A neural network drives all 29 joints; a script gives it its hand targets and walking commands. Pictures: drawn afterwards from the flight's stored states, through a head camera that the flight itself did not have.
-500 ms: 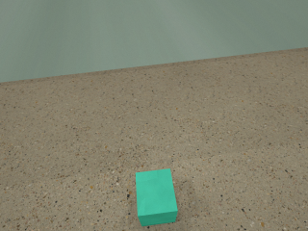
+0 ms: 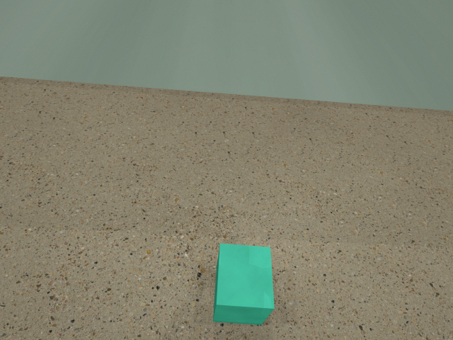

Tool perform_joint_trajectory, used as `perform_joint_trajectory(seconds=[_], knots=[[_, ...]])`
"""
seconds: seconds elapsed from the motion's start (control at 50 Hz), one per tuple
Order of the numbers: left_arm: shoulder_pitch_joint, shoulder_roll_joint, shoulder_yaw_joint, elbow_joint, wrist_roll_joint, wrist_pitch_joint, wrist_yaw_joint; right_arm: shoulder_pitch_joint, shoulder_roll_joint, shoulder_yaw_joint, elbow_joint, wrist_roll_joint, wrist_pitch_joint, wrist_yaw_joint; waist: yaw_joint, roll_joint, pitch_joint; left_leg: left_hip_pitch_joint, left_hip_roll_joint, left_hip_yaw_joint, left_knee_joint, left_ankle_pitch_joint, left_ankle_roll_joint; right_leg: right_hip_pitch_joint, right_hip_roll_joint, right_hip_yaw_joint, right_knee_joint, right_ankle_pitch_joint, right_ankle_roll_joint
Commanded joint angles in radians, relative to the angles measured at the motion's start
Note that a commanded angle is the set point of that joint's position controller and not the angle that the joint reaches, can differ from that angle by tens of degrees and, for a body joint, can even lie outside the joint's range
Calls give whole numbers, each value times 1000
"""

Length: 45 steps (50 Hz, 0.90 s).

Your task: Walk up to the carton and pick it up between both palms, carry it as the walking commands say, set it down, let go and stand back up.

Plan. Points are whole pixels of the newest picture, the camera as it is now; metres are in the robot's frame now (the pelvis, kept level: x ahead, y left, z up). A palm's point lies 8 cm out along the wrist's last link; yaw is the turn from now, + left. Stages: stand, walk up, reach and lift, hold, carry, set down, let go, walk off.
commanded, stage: walk up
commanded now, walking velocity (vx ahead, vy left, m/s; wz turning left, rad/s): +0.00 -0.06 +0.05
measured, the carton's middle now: (241, 285) +0.45 -0.09 -0.65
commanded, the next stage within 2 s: none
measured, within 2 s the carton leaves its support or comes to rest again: neither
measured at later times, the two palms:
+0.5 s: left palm out of the picture +0.07 +0.20 -0.14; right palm out of the picture -0.03 -0.22 -0.15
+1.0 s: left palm out of the picture +0.00 +0.15 -0.14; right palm out of the picture +0.01 -0.26 -0.15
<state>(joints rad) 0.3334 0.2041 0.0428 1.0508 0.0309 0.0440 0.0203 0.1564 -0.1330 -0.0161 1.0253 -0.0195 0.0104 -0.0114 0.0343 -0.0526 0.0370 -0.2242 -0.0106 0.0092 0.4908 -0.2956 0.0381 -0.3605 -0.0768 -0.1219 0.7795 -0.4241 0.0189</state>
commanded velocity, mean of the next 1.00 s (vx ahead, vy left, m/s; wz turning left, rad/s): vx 0.00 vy -0.03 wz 0.00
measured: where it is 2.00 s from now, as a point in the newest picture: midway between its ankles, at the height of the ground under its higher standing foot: outside the picture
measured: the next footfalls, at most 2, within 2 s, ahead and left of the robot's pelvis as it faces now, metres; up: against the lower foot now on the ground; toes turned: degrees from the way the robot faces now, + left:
right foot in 0.32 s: +0.02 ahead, -0.13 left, +0.00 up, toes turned -7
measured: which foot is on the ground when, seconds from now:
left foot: down 0.00-1.00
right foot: up 0.00-0.30, down 0.32-1.00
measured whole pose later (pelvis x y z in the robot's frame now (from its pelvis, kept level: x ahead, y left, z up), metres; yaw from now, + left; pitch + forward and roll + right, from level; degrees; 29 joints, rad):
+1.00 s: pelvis +0.02 -0.05 +0.00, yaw -3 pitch +0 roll +0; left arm 0.34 0.11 0.00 1.12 0.00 -0.02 0.04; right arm 0.24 -0.12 -0.02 1.15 -0.01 0.00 -0.04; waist 0.01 0.00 0.02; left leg -0.11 0.06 0.05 0.38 -0.27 -0.04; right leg -0.13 0.04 -0.08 0.39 -0.27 -0.06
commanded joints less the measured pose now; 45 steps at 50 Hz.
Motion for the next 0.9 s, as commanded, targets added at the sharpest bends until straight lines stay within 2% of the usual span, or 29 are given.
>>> perform_joint_trajectory(seconds=[0.0,0.02,0.04,0.06,0.1,0.12,0.14,0.16,0.2,0.24,0.26,0.28,0.3,0.32,0.34,0.36,0.4,0.46,0.48,0.5,0.52,0.54,0.6,0.68,0.7,0.88], knots=[[101,38,10,0,-9,0,-2,-33,-127,-17,-46,10,-38,-26,6,202,37,18,250,-166,-247,418,40,-43,-12,127,74,75,1],[96,36,6,-1,-9,-6,-2,-33,-104,-18,-40,14,-38,-26,12,265,5,6,193,-75,-215,499,52,19,12,100,65,68,5],[84,31,3,8,-5,-1,2,11,-92,-15,-28,8,-40,-26,1,262,-14,26,201,-71,-219,507,56,36,31,85,65,67,10],[57,43,14,12,-4,11,5,78,-109,-17,-11,0,-49,-32,-22,214,-5,87,281,-150,-207,604,57,-32,31,90,112,54,16],[24,30,6,-5,-7,14,9,118,-121,-22,9,0,-50,-37,-30,189,-2,90,282,-152,-190,599,62,-27,20,117,55,48,16],[12,15,-2,-3,-7,11,8,123,-121,-21,21,1,-48,-38,-30,207,11,83,266,-132,-193,594,58,-14,29,109,10,52,12],[-4,25,1,-6,-8,14,9,145,-135,-27,21,-3,-49,-41,-45,215,13,111,290,-172,-183,629,64,-26,32,103,-6,45,13],[-16,9,-9,-12,-12,11,10,152,-126,-25,36,-1,-46,-40,-46,246,7,104,263,-143,-185,612,61,20,38,104,-61,45,10],[-31,4,-17,-9,-18,-1,12,164,-128,-26,52,-3,-42,-38,-54,259,8,104,250,-145,-192,576,65,71,57,82,-157,49,7],[-27,17,-11,-2,-23,-5,16,177,-155,-37,57,-7,-36,-41,-54,224,18,122,289,-191,-172,603,68,77,68,72,-227,63,4],[-16,-1,-23,1,-26,-18,19,176,-136,-32,73,-1,-32,-40,-33,199,8,106,257,-152,-156,565,66,147,57,72,-333,135,0],[5,-3,-24,8,-25,-34,22,178,-121,-29,75,2,-31,-37,-19,175,8,73,220,-114,-132,498,40,227,38,62,-454,250,-6],[11,25,-17,13,-20,-50,27,195,-91,-21,82,6,-30,-31,-15,134,-18,17,172,-86,-117,388,10,313,-21,96,-460,347,-22],[10,86,11,15,-14,-52,29,218,-119,-25,34,-4,-39,-33,-45,17,-48,-10,185,-124,-84,369,-9,343,-47,113,-391,475,-40],[-18,65,-8,20,-20,-63,24,227,-73,-15,58,13,-39,-30,-50,-6,-28,-34,103,-59,-121,246,-29,360,-92,164,-392,607,-54],[-28,48,-17,24,-19,-66,22,200,-65,-17,70,11,-36,-33,-42,-3,-3,-1,84,-24,-150,178,-43,314,-90,166,-393,637,-68],[-35,49,-19,23,-26,-70,22,194,-72,-20,88,8,-27,-33,-37,-7,-20,32,89,-26,-156,193,-42,305,-75,148,-406,585,-62],[-26,30,-17,28,-30,-65,31,195,-75,-27,81,6,-29,-33,-45,-32,-7,81,132,-33,-145,292,-37,258,-40,113,-410,528,-61],[-25,24,-20,25,-32,-69,29,197,-71,-27,95,9,-29,-35,-42,17,-11,76,126,-31,-151,292,-38,269,-43,129,-415,538,-62],[-15,22,-23,25,-30,-71,28,201,-63,-26,99,9,-26,-35,-41,37,-10,74,120,-21,-155,268,-43,269,-51,135,-418,548,-66],[-21,24,-22,28,-32,-71,28,200,-63,-25,101,9,-26,-36,-45,21,-8,77,117,-27,-161,264,-45,266,-46,134,-422,538,-65],[-13,25,-22,25,-31,-74,27,199,-64,-25,105,10,-24,-37,-40,49,-8,75,113,-21,-168,249,-44,270,-48,143,-424,544,-64],[5,25,-23,34,-31,-77,26,182,-62,-26,106,11,-19,-36,-40,49,-13,86,108,-15,-163,225,-49,264,-51,163,-432,573,-68],[15,25,-22,33,-32,-78,24,182,-59,-23,112,10,-14,-36,-41,37,5,82,107,-9,-164,197,-56,248,-52,175,-445,551,-67],[24,25,-22,36,-32,-79,24,176,-64,-21,112,11,-14,-35,-40,19,7,86,108,-9,-164,195,-56,243,-52,179,-448,559,-70],[67,16,-21,39,-30,-80,24,166,-61,-16,109,11,-11,-37,-39,50,16,96,111,2,-150,197,-59,218,-44,175,-449,540,-65]])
